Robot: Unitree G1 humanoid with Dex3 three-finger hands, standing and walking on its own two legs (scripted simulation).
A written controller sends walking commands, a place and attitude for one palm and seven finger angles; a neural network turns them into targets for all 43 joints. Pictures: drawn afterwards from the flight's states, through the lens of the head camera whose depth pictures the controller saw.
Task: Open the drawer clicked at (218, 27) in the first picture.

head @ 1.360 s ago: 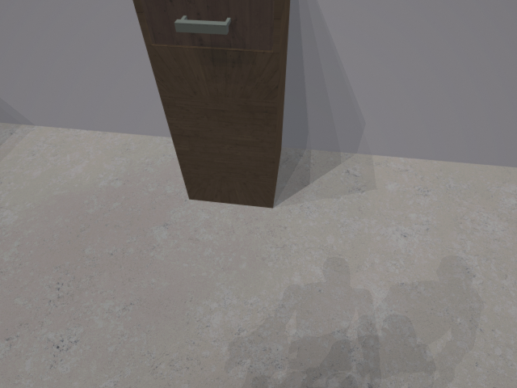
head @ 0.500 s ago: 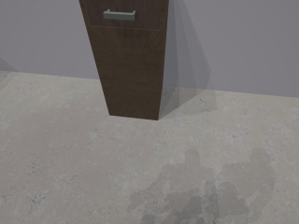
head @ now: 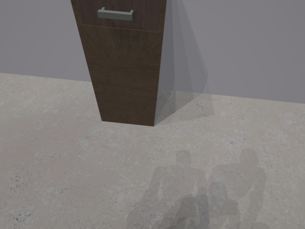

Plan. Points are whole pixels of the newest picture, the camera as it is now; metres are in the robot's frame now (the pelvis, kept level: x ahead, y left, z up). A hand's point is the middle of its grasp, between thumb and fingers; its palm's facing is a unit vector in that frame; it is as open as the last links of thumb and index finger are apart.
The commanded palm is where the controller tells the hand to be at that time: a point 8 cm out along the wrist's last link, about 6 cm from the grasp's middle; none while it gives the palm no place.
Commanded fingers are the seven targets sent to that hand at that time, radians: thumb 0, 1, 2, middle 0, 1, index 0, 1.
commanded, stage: take the last steps up to it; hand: left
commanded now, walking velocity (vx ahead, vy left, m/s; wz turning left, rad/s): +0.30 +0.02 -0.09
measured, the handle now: (116, 12) +0.96 +0.20 +0.12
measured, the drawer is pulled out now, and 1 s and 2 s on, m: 0.00 0.00 0.00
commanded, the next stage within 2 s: come to a stop and stand still in 0.92 s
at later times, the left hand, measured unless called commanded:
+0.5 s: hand (109, 199) +0.24 +0.14 -0.17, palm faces +0.00 -0.98 -0.20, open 7.1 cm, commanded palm none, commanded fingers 0.00 0.90 0.90 -0.20 -0.30 -0.20 -0.30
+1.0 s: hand (113, 150) +0.41 +0.16 -0.17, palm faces +0.05 -0.98 -0.21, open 7.4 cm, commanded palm none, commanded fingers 0.00 0.90 0.90 -0.20 -0.30 -0.20 -0.30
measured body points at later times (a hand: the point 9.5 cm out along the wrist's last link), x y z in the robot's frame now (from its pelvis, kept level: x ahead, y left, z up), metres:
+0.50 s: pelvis +0.16 -0.04 +0.01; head +0.20 -0.03 +0.45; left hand +0.24 +0.19 -0.15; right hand +0.16 -0.27 -0.14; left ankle +0.19 +0.11 -0.69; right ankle +0.18 -0.13 -0.73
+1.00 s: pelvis +0.35 -0.03 +0.00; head +0.39 -0.04 +0.44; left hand +0.41 +0.21 -0.15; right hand +0.32 -0.26 -0.17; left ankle +0.29 +0.09 -0.69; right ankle +0.38 -0.14 -0.73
